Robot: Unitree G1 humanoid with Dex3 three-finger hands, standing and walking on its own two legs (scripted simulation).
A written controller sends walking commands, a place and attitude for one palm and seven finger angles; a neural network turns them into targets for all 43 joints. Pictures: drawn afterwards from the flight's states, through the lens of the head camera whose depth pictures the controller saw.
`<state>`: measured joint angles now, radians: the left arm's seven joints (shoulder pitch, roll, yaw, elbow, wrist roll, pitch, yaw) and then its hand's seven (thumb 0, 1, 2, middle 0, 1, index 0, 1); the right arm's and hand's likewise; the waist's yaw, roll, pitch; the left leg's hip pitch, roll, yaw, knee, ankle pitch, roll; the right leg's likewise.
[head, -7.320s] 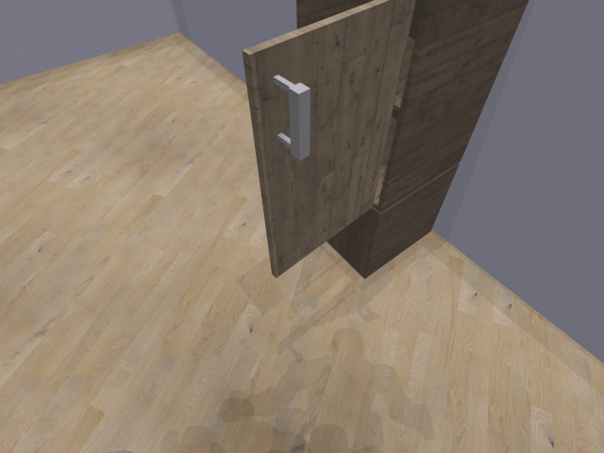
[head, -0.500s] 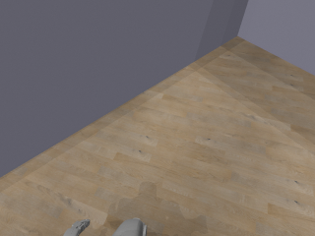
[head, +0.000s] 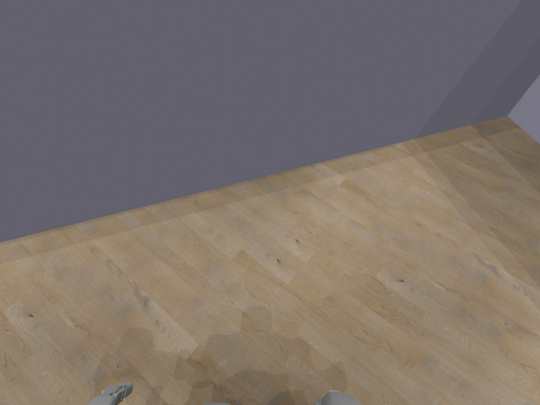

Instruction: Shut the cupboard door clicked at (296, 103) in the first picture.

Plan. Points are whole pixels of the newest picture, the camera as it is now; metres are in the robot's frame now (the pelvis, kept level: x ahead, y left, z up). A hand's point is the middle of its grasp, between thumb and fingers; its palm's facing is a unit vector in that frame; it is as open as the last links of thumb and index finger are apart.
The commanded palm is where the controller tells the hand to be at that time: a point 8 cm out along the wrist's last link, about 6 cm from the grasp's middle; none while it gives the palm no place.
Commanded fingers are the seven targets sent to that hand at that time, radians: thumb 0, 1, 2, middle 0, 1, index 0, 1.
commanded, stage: walk to a spot facing it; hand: left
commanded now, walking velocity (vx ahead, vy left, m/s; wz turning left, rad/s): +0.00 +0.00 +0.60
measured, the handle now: out of the picture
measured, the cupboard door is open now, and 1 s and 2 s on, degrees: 94 94 94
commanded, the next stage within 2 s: none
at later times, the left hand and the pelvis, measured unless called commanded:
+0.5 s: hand out of the picture +0.01 +0.21 -0.19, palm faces +0.33 -0.92 -0.22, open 7.3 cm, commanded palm none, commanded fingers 0.00 0.90 0.90 -0.20 -0.30 -0.20 -0.30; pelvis +0.01 +0.00 -0.01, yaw +19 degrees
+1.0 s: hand out of the picture +0.01 +0.17 -0.15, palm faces +0.56 -0.79 -0.25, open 7.3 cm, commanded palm none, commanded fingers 0.00 0.90 0.90 -0.20 -0.30 -0.20 -0.30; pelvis +0.05 -0.03 +0.00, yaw +37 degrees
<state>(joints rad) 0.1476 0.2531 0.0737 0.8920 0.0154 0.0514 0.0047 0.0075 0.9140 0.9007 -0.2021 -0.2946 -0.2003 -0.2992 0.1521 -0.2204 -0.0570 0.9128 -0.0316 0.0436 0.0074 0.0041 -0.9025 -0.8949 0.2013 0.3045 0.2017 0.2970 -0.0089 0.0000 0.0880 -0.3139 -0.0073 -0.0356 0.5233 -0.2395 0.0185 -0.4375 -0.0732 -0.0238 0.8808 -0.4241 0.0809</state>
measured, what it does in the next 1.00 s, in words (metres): steps on the spot, turning left: right foot, then left foot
